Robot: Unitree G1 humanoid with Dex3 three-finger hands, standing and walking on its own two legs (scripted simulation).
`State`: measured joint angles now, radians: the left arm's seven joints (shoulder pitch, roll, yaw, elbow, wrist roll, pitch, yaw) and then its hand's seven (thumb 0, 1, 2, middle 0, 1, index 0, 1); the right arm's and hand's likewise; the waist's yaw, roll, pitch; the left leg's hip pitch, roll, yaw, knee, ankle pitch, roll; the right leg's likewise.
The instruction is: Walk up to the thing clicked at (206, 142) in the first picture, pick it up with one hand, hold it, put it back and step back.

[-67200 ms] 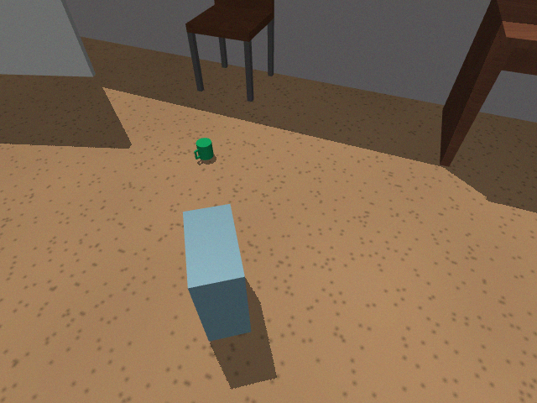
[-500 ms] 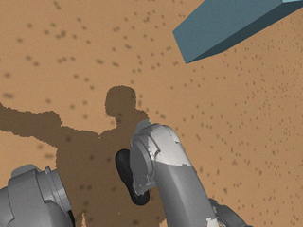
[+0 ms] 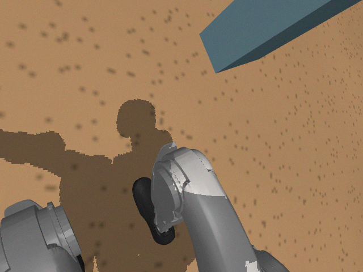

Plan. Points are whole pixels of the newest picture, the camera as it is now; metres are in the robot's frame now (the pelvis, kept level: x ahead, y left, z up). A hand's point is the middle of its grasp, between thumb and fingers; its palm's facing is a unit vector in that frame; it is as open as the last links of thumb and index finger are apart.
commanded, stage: open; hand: left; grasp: from above
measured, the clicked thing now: out of the picture +0.48 +0.31 -0.27
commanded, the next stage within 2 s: withdraw in 0.76 s
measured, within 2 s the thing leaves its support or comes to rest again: rests again in 1.20 s
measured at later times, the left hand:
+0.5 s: hand out of the picture +0.48 +0.32 -0.23, palm faces -0.45 -0.11 -0.88, open 13.4 cm
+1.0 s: hand out of the picture +0.49 +0.32 -0.23, palm faces -0.44 -0.11 -0.89, open 13.7 cm
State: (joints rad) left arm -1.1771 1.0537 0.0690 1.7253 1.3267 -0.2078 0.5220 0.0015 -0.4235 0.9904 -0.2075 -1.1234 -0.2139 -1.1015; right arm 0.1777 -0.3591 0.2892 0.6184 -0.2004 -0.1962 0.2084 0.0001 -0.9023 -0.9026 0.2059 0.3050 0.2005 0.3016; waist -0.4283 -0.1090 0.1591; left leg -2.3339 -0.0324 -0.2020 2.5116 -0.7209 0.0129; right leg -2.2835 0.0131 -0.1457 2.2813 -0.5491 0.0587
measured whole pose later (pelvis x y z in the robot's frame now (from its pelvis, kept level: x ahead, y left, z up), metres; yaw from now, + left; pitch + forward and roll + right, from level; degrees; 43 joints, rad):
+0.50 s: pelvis +0.00 +0.00 +0.00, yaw +0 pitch +30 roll -15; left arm -1.15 1.05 0.07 1.67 1.31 -0.22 0.49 0.01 -0.48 1.05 -0.10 -1.18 -0.12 -1.16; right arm 0.17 -0.37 0.29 0.61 -0.19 -0.18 0.21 0.00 -0.90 -0.90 0.20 0.30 0.20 0.30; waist -0.42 -0.11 0.16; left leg -2.32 -0.03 -0.21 2.50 -0.72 0.01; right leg -2.27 0.01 -0.15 2.27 -0.55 0.06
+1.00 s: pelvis +0.00 +0.00 +0.00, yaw +0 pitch +30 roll -14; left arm -1.15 1.05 0.09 1.65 1.31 -0.22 0.48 0.00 -0.53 1.03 -0.10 -1.14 -0.11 -1.13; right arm 0.17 -0.36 0.29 0.60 -0.19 -0.18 0.20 0.00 -0.91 -0.90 0.20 0.30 0.20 0.30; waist -0.41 -0.11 0.17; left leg -2.33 -0.03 -0.21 2.50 -0.72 0.01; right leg -2.28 0.01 -0.15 2.27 -0.55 0.06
